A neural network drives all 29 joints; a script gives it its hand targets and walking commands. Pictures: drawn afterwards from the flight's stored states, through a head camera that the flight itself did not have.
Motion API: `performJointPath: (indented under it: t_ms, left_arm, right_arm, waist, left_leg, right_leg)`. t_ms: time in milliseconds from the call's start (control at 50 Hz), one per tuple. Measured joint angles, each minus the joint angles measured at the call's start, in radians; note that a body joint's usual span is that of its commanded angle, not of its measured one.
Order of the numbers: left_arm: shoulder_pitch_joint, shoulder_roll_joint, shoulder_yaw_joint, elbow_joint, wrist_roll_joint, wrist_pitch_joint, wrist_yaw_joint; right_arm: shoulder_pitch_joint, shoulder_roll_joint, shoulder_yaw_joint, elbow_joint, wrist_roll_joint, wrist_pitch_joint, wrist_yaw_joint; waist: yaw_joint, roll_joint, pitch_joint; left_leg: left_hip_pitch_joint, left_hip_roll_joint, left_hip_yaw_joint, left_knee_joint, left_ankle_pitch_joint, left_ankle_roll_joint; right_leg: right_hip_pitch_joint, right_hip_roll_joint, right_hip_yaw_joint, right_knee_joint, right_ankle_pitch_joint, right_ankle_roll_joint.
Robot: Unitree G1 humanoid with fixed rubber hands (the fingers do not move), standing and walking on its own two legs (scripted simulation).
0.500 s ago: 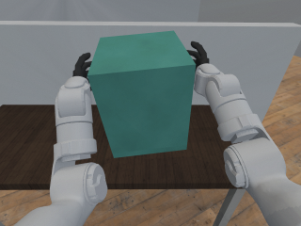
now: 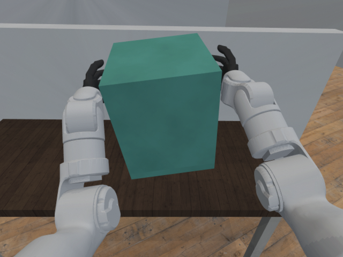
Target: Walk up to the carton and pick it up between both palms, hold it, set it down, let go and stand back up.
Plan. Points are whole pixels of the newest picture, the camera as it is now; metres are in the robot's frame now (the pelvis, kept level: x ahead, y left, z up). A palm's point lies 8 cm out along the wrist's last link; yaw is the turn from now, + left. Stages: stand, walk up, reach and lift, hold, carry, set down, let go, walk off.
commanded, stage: set down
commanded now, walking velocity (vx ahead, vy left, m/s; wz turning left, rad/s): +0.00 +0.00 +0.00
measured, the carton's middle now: (164, 106) +0.38 +0.00 +0.23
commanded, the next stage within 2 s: none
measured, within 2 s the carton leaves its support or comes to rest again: neither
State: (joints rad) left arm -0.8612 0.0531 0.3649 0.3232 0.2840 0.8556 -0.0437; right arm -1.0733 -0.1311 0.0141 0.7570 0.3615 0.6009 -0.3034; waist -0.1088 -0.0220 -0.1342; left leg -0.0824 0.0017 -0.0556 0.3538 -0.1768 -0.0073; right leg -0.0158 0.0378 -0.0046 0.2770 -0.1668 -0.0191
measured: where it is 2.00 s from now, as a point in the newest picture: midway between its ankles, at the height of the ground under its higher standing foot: outside the picture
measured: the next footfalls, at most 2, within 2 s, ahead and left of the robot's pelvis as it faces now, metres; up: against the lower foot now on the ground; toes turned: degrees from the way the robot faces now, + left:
none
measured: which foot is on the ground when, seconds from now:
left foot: down 0.00-1.00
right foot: down 0.00-1.00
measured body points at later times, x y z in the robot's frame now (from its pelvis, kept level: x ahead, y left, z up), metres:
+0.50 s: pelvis +0.01 +0.00 +0.00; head -0.07 +0.03 +0.44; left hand +0.40 +0.16 +0.26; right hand +0.40 -0.13 +0.26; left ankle +0.02 +0.12 -0.75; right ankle +0.00 -0.11 -0.75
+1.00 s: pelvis -0.01 +0.00 +0.00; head -0.06 +0.03 +0.45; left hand +0.41 +0.15 +0.22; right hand +0.40 -0.14 +0.22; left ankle +0.02 +0.12 -0.75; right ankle +0.00 -0.11 -0.75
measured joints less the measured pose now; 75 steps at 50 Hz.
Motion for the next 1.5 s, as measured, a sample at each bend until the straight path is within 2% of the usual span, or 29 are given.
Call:
performJointPath:
  t_ms: [100,160,240,360,420,500,620,680,760,880,1000,1100,1280,1500]
  left_arm:
    - [0.007,-0.003,-0.004,-0.019,-0.003,-0.006,0.008]
    - [-0.013,-0.002,0.009,-0.004,-0.005,-0.041,0.013]
    - [-0.073,0.000,0.054,0.073,0.018,-0.127,0.004]
    - [-0.109,0.002,0.113,0.140,0.102,-0.214,-0.059]
    - [-0.081,-0.003,0.110,0.126,0.127,-0.228,-0.076]
    - [-0.009,-0.022,0.080,0.069,0.132,-0.237,-0.074]
    - [0.096,-0.059,0.017,-0.036,0.091,-0.258,-0.023]
    - [0.108,-0.066,-0.002,-0.046,0.073,-0.275,0.003]
    - [0.070,-0.064,0.001,0.010,0.076,-0.295,0.015]
    - [-0.008,-0.059,0.041,0.136,0.109,-0.310,0.002]
    - [-0.008,-0.061,0.068,0.180,0.121,-0.334,-0.009]
    - [0.037,-0.066,0.056,0.167,0.102,-0.363,0.000]
    - [0.086,-0.072,0.008,0.167,0.064,-0.410,0.045]
    - [0.083,-0.089,0.033,0.227,0.076,-0.438,0.048]
  right_arm:
    - [0.002,0.001,-0.004,-0.011,0.000,-0.010,0.002]
    - [-0.011,0.007,-0.021,-0.004,-0.018,-0.042,0.010]
    - [-0.048,0.032,-0.086,0.050,-0.099,-0.121,0.046]
    - [-0.051,0.095,-0.188,0.137,-0.225,-0.265,0.086]
    - [-0.001,0.119,-0.199,0.141,-0.249,-0.320,0.095]
    - [0.093,0.139,-0.175,0.105,-0.251,-0.374,0.100]
    - [0.207,0.130,-0.124,0.011,-0.222,-0.433,0.111]
    - [0.220,0.120,-0.121,-0.010,-0.224,-0.452,0.125]
    - [0.190,0.118,-0.163,0.025,-0.264,-0.464,0.141]
    - [0.139,0.131,-0.256,0.112,-0.348,-0.473,0.160]
    - [0.136,0.149,-0.297,0.147,-0.389,-0.492,0.163]
    - [0.161,0.159,-0.299,0.150,-0.393,-0.524,0.168]
    - [0.195,0.147,-0.283,0.160,-0.376,-0.581,0.180]
    - [0.208,0.135,-0.278,0.181,-0.382,-0.577,0.179]
  waist:
    - [-0.006,0.000,0.006]
    - [-0.008,-0.001,0.016]
    - [-0.003,-0.011,0.034]
    - [-0.005,-0.040,0.080]
    - [-0.008,-0.053,0.115]
    - [-0.011,-0.065,0.166]
    - [-0.009,-0.067,0.219]
    - [-0.005,-0.065,0.221]
    - [0.002,-0.064,0.204]
    - [0.020,-0.062,0.176]
    - [0.031,-0.060,0.185]
    - [0.035,-0.066,0.197]
    - [0.035,-0.068,0.190]
    - [0.041,-0.044,0.202]
  left_leg:
    - [0.000,-0.001,0.000,0.006,-0.004,0.002]
    - [0.005,-0.002,-0.001,0.008,-0.005,0.003]
    - [0.034,-0.005,0.000,-0.012,0.002,0.005]
    - [0.112,-0.011,0.000,-0.057,0.014,0.005]
    - [0.146,-0.012,-0.003,-0.060,0.009,0.004]
    - [0.164,-0.011,-0.008,-0.042,-0.002,0.004]
    - [0.139,-0.006,-0.012,-0.003,-0.013,0.003]
    - [0.120,-0.004,-0.009,0.002,-0.008,0.003]
    - [0.107,-0.005,0.001,-0.015,0.007,0.003]
    - [0.104,-0.010,0.018,-0.057,0.033,0.007]
    - [0.111,-0.011,0.026,-0.068,0.035,0.009]
    - [0.107,-0.009,0.028,-0.055,0.023,0.009]
    - [0.097,0.001,0.033,-0.026,-0.005,0.006]
    - [0.101,0.002,0.043,-0.038,-0.001,0.005]
  right_leg:
    - [0.003,-0.001,0.000,0.000,-0.001,0.002]
    - [0.009,-0.002,0.000,0.001,-0.002,0.003]
    - [0.032,-0.005,0.000,-0.007,-0.002,0.003]
    - [0.099,-0.014,-0.005,-0.022,-0.008,0.002]
    - [0.136,-0.015,-0.012,-0.029,-0.013,0.002]
    - [0.164,-0.015,-0.022,-0.029,-0.017,0.001]
    - [0.155,-0.010,-0.034,-0.019,-0.014,0.001]
    - [0.135,-0.009,-0.035,-0.012,-0.010,0.000]
    - [0.106,-0.013,-0.031,-0.003,-0.006,0.000]
    - [0.080,-0.022,-0.024,0.000,-0.001,0.004]
    - [0.083,-0.026,-0.024,-0.007,0.001,0.006]
    - [0.087,-0.025,-0.028,-0.011,-0.003,0.006]
    - [0.090,-0.018,-0.032,-0.013,-0.012,0.004]
    - [0.082,-0.020,-0.033,-0.002,-0.018,0.002]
